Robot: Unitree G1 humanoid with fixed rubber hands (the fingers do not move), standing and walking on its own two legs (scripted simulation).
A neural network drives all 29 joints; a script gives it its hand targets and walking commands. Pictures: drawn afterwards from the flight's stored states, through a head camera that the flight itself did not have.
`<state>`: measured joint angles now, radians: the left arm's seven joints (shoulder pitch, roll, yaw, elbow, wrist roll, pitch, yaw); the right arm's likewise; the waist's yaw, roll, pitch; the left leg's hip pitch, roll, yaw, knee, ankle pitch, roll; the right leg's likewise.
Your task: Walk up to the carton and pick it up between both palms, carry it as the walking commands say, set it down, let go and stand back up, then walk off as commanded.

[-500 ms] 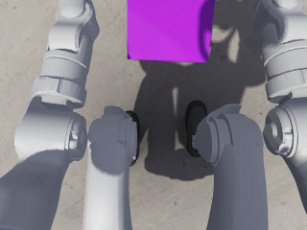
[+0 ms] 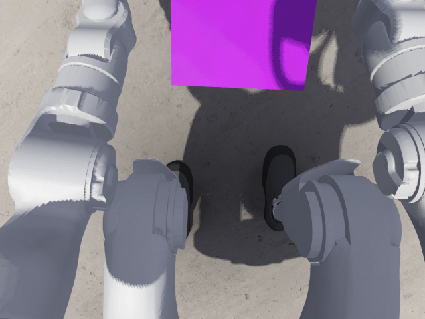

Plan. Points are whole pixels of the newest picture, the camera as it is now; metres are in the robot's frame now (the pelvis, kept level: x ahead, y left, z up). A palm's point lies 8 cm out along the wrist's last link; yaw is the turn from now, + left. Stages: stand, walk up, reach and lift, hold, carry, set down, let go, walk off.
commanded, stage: reach and lift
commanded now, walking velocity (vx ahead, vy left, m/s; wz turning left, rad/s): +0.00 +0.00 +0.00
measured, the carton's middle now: (237, 3) +0.54 -0.03 -0.26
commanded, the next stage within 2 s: none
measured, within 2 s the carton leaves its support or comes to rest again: leaves its support in 0.96 s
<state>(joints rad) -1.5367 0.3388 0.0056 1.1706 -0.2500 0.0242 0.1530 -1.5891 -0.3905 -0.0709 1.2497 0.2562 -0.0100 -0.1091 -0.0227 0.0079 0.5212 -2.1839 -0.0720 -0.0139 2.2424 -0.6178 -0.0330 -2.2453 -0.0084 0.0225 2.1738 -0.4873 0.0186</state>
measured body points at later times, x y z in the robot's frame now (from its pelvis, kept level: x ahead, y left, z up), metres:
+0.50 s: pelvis +0.00 +0.00 +0.00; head +0.38 -0.01 +0.23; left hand +0.56 +0.11 -0.20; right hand +0.56 -0.17 -0.19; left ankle +0.11 +0.12 -0.33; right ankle +0.14 -0.13 -0.33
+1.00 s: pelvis +0.01 +0.00 -0.01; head +0.38 -0.01 +0.24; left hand +0.57 +0.10 -0.19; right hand +0.57 -0.17 -0.19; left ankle +0.11 +0.12 -0.33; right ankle +0.14 -0.13 -0.33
